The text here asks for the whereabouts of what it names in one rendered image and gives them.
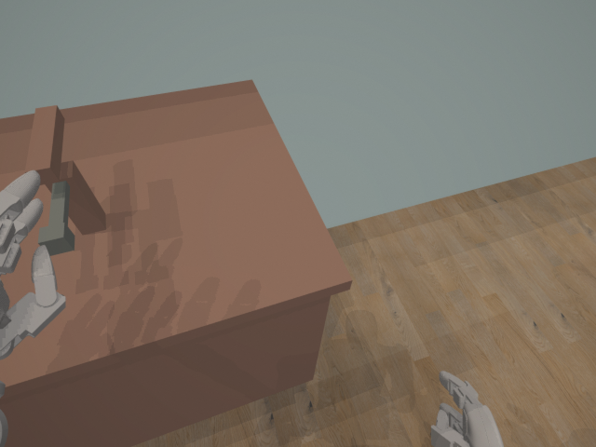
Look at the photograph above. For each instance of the tap lever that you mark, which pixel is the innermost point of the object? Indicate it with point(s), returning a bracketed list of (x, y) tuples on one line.
[(57, 236)]

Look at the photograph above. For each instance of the left robot hand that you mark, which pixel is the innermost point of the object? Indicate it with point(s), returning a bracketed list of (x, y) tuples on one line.
[(33, 312)]

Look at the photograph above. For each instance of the right robot hand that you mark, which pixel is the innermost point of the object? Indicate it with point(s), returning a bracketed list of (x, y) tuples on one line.
[(475, 428)]

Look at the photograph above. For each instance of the counter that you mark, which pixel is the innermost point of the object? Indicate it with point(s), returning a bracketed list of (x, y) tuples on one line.
[(201, 274)]

